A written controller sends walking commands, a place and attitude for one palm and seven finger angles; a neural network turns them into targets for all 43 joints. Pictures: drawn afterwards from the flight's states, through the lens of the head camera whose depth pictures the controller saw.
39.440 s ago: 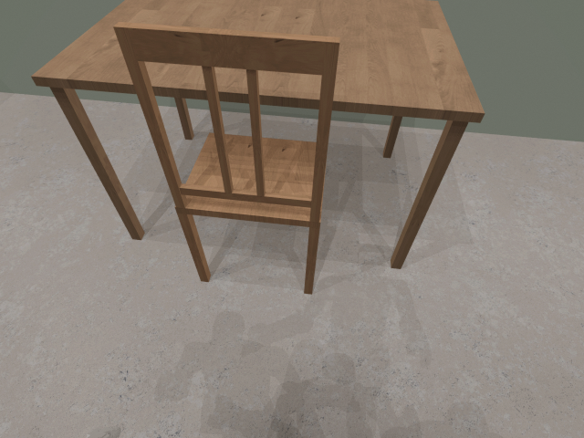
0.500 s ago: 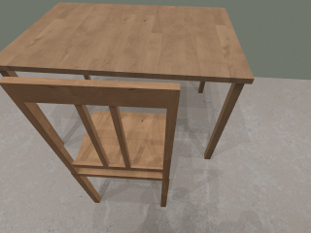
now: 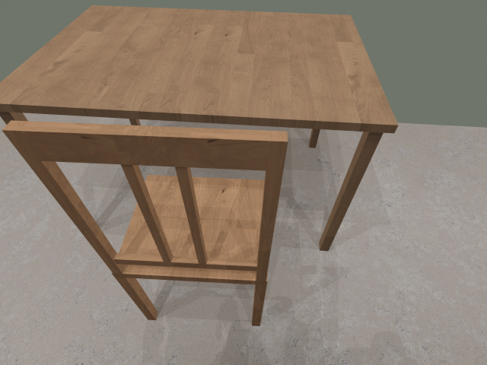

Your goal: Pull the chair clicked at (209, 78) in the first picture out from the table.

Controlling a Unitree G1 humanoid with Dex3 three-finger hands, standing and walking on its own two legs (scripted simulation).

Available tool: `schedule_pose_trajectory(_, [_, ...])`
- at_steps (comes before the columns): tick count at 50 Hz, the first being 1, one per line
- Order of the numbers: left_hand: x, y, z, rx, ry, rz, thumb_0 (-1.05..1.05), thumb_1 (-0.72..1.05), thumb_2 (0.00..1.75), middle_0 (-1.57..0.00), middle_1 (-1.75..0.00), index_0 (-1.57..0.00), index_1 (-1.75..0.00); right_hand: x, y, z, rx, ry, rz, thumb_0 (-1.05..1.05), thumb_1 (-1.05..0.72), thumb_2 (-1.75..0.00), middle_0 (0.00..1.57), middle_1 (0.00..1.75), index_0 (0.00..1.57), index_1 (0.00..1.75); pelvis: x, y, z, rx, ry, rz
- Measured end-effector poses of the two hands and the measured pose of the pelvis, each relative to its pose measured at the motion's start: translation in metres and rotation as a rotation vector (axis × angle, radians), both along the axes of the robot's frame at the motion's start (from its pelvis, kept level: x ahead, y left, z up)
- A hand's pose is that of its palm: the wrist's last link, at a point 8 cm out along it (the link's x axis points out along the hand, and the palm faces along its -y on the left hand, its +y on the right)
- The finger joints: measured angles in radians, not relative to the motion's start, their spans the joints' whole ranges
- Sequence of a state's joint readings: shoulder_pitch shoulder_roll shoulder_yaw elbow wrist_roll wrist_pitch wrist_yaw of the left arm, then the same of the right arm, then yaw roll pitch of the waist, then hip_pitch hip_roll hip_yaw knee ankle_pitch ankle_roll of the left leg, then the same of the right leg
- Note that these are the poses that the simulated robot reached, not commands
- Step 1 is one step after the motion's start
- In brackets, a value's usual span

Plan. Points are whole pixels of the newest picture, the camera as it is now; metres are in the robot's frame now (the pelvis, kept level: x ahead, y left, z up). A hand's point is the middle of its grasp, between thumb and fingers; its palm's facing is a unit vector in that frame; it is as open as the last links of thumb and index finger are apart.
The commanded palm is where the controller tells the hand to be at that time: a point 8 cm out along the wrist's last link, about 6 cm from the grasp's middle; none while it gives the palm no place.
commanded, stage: look again from close up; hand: left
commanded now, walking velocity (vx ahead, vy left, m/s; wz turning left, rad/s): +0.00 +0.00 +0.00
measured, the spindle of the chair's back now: (152, 220) +0.41 +0.23 -0.06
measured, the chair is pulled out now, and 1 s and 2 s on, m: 0.19 0.19 0.19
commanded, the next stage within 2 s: raise the hand toward the chair's back in 0.16 s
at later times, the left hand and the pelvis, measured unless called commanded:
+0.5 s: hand (144, 314) +0.20 +0.18 -0.04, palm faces +0.20 -0.97 -0.12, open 7.9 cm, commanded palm +0.10 +0.22 -0.07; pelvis -0.02 -0.01 -0.02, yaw +3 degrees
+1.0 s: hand (146, 332) +0.18 +0.18 -0.06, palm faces -0.04 -1.00 -0.07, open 12.1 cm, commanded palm +0.13 +0.24 -0.06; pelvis -0.02 -0.02 -0.12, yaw +5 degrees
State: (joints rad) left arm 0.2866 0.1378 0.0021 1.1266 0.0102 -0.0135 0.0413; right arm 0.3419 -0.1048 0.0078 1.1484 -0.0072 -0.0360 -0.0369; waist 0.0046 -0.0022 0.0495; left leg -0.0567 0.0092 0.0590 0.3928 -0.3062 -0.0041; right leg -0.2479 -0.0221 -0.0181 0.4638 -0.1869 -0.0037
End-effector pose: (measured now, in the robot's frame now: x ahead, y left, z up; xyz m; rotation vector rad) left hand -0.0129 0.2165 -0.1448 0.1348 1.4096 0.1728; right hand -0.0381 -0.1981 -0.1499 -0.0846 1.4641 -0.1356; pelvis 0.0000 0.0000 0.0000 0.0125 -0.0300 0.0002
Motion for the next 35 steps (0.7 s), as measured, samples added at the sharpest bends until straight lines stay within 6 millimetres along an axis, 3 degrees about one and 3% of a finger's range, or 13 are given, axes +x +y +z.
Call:
schedule_pose_trajectory(14, [-0.004,-0.001,0.000,-0.003,0.006,-0.012,0.01,0.91,0.90,-0.20,-0.30,-0.20,-0.30,-0.003,0.000,-0.001,0.007,0.002,0.000,0.00,-0.91,-0.89,0.20,0.30,0.20,0.30,-0.003,-0.001,0.000,0.006,0.000,-0.004])
schedule_pose_trajectory(15, [0.003,0.004,0.005,0.009,-0.024,0.036,0.02,0.92,0.90,-0.20,-0.30,-0.20,-0.30,0.001,-0.002,0.000,0.000,-0.028,-0.003,0.00,-0.91,-0.89,0.20,0.30,0.20,0.30,-0.004,-0.001,-0.001,0.007,0.003,0.001])
schedule_pose_trajectory(20, [0.098,0.031,0.073,0.128,-0.524,0.080,0.04,0.92,0.88,-0.19,-0.29,-0.20,-0.29,0.051,-0.032,0.010,-0.098,-0.353,0.007,0.00,-0.91,-0.89,0.21,0.30,0.20,0.30,-0.011,0.000,-0.004,0.002,0.030,0.032])
schedule_pose_trajectory(24, [0.174,0.020,0.113,0.083,-0.921,0.004,0.03,0.85,0.86,-0.18,-0.28,-0.18,-0.28,0.107,-0.063,0.027,-0.175,-0.597,0.071,0.01,-0.91,-0.89,0.21,0.30,0.20,0.30,-0.021,-0.004,-0.016,0.007,0.115,0.050])
schedule_pose_trajectory(26, [0.197,0.008,0.123,0.012,-1.102,-0.023,0.02,0.81,0.84,-0.18,-0.28,-0.18,-0.28,0.136,-0.075,0.037,-0.202,-0.708,0.107,0.01,-0.91,-0.89,0.21,0.30,0.20,0.30,-0.023,-0.007,-0.026,0.011,0.162,0.043])
schedule_pose_trajectory(28, [0.204,-0.004,0.126,-0.071,-1.253,-0.046,0.02,0.76,0.83,-0.17,-0.27,-0.18,-0.27,0.164,-0.084,0.046,-0.216,-0.803,0.142,0.01,-0.91,-0.89,0.20,0.30,0.20,0.30,-0.023,-0.009,-0.039,0.014,0.203,0.035])
schedule_pose_trajectory(30, [0.197,-0.012,0.120,-0.126,-1.359,-0.078,0.01,0.71,0.81,-0.17,-0.26,-0.17,-0.27,0.192,-0.088,0.050,-0.215,-0.882,0.175,0.01,-0.91,-0.89,0.20,0.30,0.20,0.30,-0.022,-0.012,-0.053,0.015,0.238,0.032])
schedule_pose_trajectory(32, [0.181,-0.014,0.106,-0.130,-1.402,-0.127,0.01,0.66,0.79,-0.17,-0.26,-0.17,-0.26,0.217,-0.088,0.049,-0.205,-0.940,0.214,0.01,-0.91,-0.89,0.20,0.30,0.19,0.30,-0.022,-0.015,-0.068,0.015,0.268,0.034])
schedule_pose_trajectory(35, [0.150,-0.008,0.077,-0.094,-1.328,-0.157,0.01,0.59,0.76,-0.17,-0.25,-0.17,-0.25,0.251,-0.077,0.038,-0.173,-0.990,0.273,0.01,-0.91,-0.90,0.20,0.30,0.19,0.30,-0.022,-0.018,-0.089,0.008,0.296,0.044])
